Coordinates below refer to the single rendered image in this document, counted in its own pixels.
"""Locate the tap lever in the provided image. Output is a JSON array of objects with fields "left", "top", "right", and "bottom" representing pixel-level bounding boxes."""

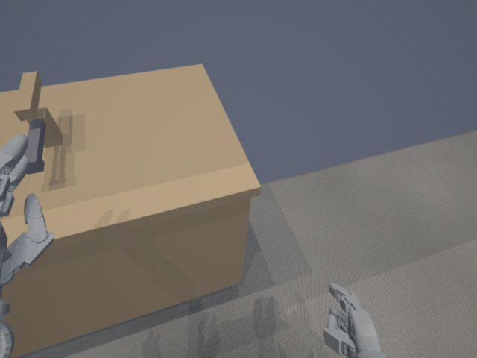
[{"left": 23, "top": 119, "right": 46, "bottom": 175}]

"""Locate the right robot hand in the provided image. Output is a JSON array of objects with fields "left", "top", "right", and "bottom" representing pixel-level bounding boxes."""
[{"left": 324, "top": 283, "right": 382, "bottom": 358}]

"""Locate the counter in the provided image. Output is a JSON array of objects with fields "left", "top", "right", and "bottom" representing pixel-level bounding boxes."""
[{"left": 0, "top": 64, "right": 261, "bottom": 358}]

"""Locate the left robot hand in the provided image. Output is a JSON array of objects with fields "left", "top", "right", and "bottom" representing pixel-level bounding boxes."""
[{"left": 0, "top": 134, "right": 54, "bottom": 298}]

